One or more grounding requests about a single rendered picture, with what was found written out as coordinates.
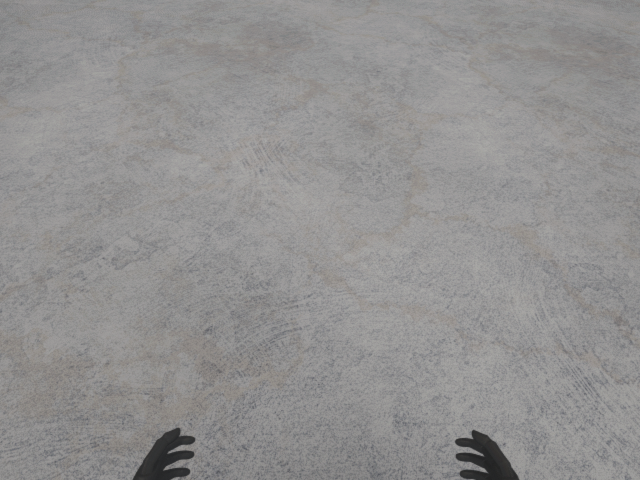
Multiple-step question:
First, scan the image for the left robot hand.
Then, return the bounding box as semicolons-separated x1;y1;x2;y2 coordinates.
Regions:
133;428;195;480

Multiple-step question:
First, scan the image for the right robot hand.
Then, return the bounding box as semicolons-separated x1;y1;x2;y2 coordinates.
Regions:
455;430;519;480

